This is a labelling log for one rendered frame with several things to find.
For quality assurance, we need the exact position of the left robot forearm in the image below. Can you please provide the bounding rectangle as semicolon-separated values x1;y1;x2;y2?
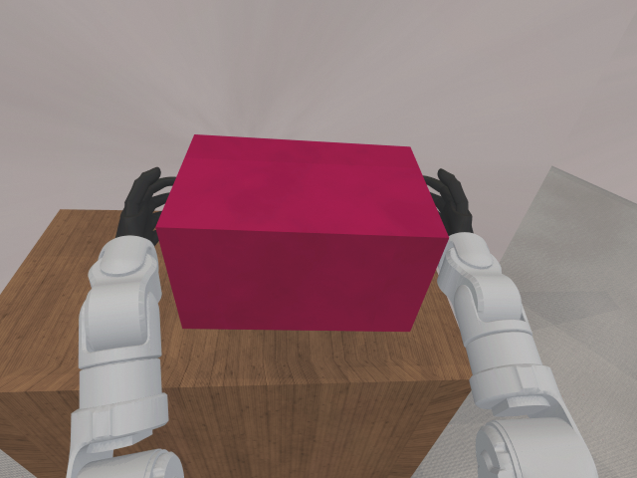
66;236;169;478

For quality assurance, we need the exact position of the carton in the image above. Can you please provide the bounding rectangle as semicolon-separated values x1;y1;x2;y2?
155;134;449;332

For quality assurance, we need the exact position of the left robot hand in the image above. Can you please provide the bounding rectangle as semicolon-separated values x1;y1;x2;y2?
115;167;176;246

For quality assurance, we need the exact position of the right robot hand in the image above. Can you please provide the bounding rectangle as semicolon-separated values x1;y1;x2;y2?
423;168;474;236

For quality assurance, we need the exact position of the robot left upper arm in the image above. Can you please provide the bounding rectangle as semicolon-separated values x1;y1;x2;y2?
76;449;184;478

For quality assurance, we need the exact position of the right robot forearm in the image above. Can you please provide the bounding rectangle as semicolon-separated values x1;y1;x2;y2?
437;232;598;478

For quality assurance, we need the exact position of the robot right upper arm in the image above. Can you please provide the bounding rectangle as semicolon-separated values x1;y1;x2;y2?
476;417;596;478

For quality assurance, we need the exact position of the pedestal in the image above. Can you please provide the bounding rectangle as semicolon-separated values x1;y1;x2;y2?
0;209;472;478

